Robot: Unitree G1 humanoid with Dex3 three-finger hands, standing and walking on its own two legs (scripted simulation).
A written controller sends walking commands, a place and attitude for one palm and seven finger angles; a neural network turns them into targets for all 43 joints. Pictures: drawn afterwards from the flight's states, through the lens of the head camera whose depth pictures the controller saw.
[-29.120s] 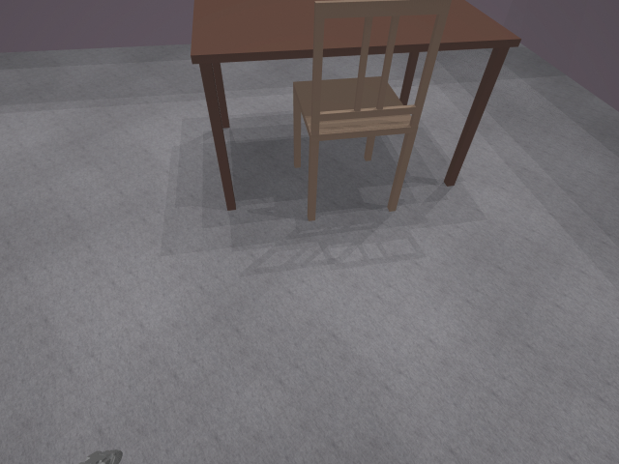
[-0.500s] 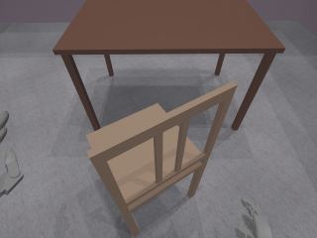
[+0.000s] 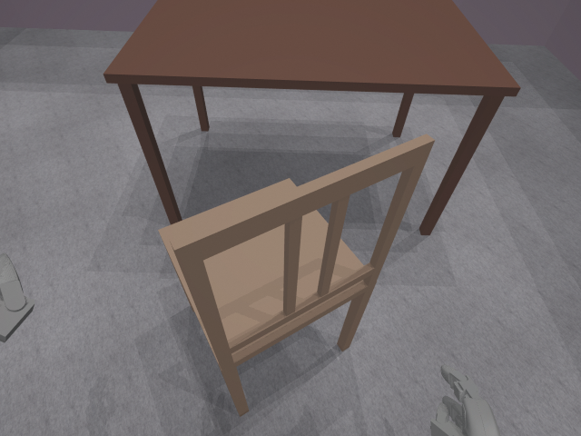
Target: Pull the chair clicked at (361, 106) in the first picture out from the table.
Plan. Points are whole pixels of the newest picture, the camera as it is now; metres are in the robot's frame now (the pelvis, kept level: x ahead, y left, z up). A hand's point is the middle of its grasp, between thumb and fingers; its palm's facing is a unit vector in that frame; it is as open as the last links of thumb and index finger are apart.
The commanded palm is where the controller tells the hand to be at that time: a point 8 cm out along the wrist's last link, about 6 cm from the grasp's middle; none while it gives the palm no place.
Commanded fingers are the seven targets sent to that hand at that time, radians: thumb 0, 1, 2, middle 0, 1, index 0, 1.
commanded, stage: step back with the hand held close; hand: left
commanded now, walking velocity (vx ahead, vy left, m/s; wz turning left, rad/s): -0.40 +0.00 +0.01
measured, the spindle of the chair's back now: (290, 271) +0.39 +0.03 -0.06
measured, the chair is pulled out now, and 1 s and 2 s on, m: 0.53 0.53 0.53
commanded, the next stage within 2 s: stop stepping back and stand still in 1.06 s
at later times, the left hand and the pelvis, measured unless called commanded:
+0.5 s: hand (12, 313) +0.19 +0.27 +0.17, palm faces +0.46 -0.72 -0.51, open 7.4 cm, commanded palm +0.12 +0.31 +0.19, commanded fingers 0.00 0.90 0.90 -0.20 -0.30 -0.20 -0.30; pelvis -0.01 +0.00 -0.01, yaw +1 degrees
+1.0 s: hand out of the picture +0.13 +0.26 +0.18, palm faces +0.47 -0.76 -0.45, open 7.4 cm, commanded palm +0.07 +0.29 +0.19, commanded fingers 0.00 0.90 0.90 -0.20 -0.30 -0.20 -0.30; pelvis -0.06 -0.01 +0.00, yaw +1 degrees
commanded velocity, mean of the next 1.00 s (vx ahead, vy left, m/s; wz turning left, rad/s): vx -0.40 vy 0.00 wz -0.02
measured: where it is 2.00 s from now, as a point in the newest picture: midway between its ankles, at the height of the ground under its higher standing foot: outside the picture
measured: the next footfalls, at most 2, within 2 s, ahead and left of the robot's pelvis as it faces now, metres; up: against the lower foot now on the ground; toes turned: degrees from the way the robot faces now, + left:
right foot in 1.10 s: -0.08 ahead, -0.18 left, +0.00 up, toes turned -2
left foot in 1.34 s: -0.11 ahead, +0.08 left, +0.00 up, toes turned +1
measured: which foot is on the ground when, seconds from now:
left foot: down 0.00-1.00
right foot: down 0.00-0.84, up 0.86-1.00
